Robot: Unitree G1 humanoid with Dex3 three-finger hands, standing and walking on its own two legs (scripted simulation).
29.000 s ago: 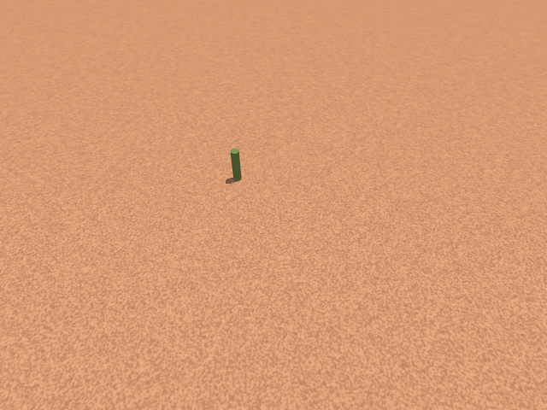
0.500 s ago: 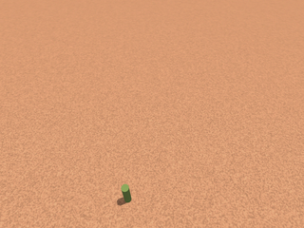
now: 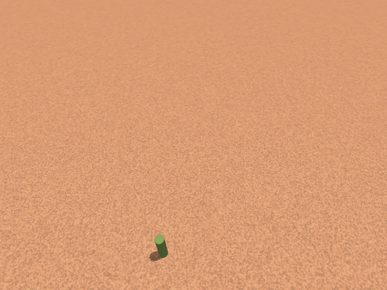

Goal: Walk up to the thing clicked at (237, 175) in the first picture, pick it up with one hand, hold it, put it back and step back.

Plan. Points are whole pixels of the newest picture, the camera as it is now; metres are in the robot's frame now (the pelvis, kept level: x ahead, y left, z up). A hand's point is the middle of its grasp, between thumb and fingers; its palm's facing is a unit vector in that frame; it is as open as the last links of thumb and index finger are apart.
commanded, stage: stand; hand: left
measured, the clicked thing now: (161, 246) +0.43 +0.20 -0.68
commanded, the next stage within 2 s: step back in 1.18 s
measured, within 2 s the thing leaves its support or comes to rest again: neither
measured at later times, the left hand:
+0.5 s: hand out of the picture +0.09 +0.25 -0.16, palm faces -0.02 -0.94 -0.34, open 7.4 cm
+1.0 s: hand out of the picture +0.09 +0.24 -0.16, palm faces -0.02 -0.94 -0.34, open 7.4 cm
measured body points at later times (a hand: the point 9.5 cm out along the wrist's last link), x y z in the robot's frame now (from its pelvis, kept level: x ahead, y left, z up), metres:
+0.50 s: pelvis +0.02 +0.00 +0.00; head +0.03 +0.00 +0.45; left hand +0.09 +0.30 -0.13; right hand +0.09 -0.29 -0.14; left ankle +0.03 +0.13 -0.74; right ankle +0.01 -0.14 -0.74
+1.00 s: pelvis +0.03 +0.00 +0.00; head +0.03 +0.00 +0.45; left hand +0.09 +0.29 -0.13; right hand +0.10 -0.30 -0.13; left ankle +0.03 +0.13 -0.74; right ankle +0.01 -0.14 -0.74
